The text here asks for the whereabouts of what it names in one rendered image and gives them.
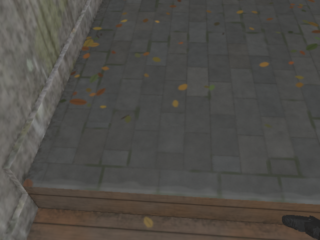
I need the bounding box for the right robot hand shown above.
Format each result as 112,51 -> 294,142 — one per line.
282,215 -> 320,240

